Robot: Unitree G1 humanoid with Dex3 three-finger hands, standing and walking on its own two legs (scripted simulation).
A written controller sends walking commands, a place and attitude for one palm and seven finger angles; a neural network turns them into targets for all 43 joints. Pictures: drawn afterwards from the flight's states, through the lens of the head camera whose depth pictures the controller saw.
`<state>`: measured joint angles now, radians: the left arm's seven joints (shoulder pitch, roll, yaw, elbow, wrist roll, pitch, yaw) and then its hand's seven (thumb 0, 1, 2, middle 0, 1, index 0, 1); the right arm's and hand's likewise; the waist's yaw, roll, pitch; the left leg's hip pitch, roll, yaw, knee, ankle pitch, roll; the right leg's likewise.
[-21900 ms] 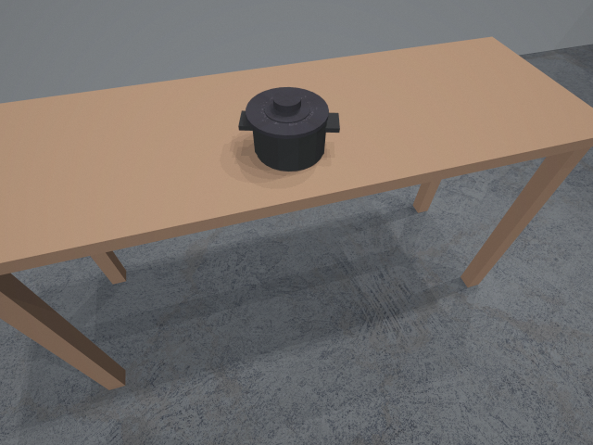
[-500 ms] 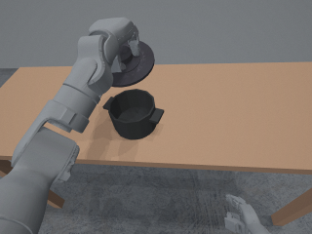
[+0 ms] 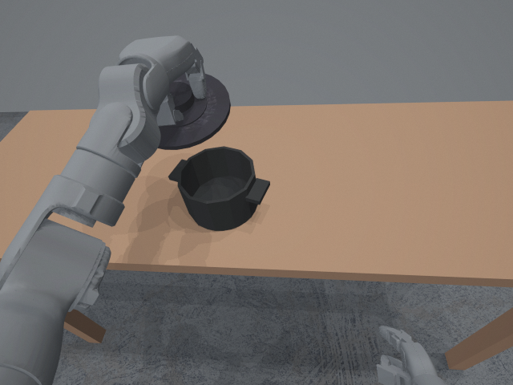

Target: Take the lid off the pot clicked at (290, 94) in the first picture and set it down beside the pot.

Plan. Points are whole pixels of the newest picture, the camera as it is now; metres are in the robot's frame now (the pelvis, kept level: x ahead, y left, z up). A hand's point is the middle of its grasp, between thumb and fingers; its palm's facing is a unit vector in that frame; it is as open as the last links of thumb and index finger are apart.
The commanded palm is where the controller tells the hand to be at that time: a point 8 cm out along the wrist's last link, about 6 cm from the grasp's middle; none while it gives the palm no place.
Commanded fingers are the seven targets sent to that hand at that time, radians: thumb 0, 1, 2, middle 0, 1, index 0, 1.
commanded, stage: move the lid sideways beside the pot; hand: left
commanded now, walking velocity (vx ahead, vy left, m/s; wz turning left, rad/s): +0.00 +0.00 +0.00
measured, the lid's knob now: (176, 97) +0.48 +0.14 +0.22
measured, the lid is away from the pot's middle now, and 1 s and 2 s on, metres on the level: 0.03 0.17 0.25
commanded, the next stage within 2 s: lower the lid onto the table in 1.72 s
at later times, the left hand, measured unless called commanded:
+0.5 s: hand (124, 100) +0.45 +0.21 +0.24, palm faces -0.19 -0.04 -0.98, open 7.8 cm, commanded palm +0.42 +0.21 +0.31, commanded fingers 0.00 0.45 1.21 -0.81 -0.97 -0.92 -0.99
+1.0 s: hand (80, 107) +0.43 +0.27 +0.24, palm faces -0.20 -0.03 -0.98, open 7.8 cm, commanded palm +0.41 +0.27 +0.31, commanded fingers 0.00 0.45 1.21 -0.81 -0.97 -0.92 -0.99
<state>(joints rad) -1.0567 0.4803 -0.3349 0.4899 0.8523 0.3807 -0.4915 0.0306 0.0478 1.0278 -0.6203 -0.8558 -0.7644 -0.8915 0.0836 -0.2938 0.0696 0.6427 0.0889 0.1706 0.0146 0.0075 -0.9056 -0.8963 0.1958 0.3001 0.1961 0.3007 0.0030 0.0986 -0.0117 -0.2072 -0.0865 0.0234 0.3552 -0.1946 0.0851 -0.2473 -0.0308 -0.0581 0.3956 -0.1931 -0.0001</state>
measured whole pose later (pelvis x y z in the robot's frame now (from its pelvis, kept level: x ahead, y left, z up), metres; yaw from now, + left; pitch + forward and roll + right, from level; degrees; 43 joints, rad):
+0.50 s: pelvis +0.00 +0.01 +0.00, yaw +0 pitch +3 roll -1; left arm -1.06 0.61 -0.25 0.56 0.86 0.29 -0.55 0.03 0.05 1.03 -0.62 -0.86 -0.77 -0.89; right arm 0.11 -0.30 0.06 0.65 0.09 0.17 0.00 0.01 -0.91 -0.90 0.20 0.30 0.20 0.30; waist -0.01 0.08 0.01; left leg -0.22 -0.09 0.02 0.36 -0.20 0.09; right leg -0.24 -0.03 -0.07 0.37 -0.18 0.01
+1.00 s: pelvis -0.01 +0.02 +0.00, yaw +1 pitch +3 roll -1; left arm -1.05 0.70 -0.21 0.57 0.87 0.22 -0.58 0.03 0.05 1.03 -0.62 -0.86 -0.77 -0.89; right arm 0.11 -0.30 0.06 0.64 0.10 0.18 0.01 0.01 -0.90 -0.90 0.20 0.30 0.20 0.30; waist 0.00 0.08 0.02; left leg -0.24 -0.10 0.00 0.37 -0.19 0.11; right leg -0.24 -0.04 -0.08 0.35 -0.16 0.01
